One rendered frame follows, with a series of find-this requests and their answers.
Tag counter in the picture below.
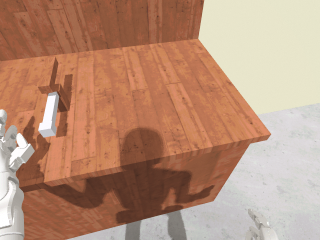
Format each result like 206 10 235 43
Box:
0 0 271 240

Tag robot right hand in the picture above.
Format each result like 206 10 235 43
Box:
243 208 279 240

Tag tap lever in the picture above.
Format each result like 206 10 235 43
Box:
38 91 59 138

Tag robot left forearm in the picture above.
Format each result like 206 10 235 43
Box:
0 172 25 240

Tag robot left hand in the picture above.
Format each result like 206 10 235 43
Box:
0 109 35 176

